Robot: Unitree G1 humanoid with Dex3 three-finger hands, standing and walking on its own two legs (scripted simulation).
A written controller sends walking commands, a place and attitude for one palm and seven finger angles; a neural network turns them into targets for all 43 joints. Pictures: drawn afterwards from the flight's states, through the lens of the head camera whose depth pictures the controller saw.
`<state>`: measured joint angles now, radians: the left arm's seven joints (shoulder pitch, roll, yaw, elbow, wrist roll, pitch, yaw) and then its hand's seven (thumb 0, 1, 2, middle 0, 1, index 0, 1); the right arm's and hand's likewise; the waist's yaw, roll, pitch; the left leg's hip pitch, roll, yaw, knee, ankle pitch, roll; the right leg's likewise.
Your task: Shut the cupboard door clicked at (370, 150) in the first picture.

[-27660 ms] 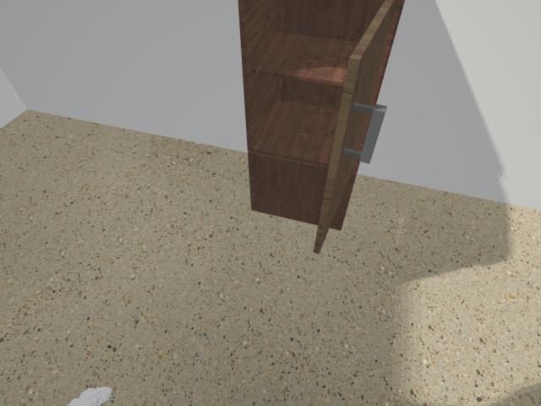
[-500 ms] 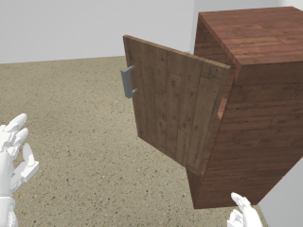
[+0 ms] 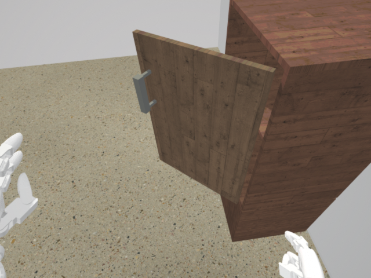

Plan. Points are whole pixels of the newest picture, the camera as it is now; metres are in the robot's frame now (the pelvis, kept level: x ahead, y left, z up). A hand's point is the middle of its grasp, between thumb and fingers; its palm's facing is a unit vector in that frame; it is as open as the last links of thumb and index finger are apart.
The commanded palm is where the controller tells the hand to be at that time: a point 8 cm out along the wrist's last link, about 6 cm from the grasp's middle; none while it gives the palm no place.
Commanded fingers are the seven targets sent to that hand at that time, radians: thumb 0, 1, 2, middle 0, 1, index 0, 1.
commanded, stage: step back with the hand held close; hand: left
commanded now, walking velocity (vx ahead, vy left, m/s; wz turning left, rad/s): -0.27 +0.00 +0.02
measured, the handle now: (146, 91) +0.63 +0.18 +0.05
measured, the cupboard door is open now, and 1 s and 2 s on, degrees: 47 47 47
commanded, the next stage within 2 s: stop stepping back and stand still in 1.10 s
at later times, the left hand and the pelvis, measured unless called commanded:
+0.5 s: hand out of the picture +0.11 +0.29 +0.16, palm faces +0.46 -0.75 -0.49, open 7.4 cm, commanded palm +0.05 +0.32 +0.18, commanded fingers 0.00 0.90 0.90 -0.20 -0.30 -0.20 -0.30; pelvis -0.08 +0.02 -0.01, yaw +2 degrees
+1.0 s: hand out of the picture +0.02 +0.29 +0.16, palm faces +0.44 -0.78 -0.44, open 7.4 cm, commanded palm -0.03 +0.33 +0.18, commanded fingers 0.00 0.90 0.90 -0.20 -0.30 -0.20 -0.30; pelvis -0.15 +0.03 -0.02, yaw +3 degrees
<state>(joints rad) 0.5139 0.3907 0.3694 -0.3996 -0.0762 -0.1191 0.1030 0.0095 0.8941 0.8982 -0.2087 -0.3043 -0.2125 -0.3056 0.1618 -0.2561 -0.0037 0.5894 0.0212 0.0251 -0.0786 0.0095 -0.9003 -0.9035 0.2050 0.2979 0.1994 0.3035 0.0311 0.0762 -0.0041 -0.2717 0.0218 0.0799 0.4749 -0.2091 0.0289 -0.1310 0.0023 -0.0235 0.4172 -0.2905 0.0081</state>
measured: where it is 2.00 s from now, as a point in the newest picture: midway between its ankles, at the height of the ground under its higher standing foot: outside the picture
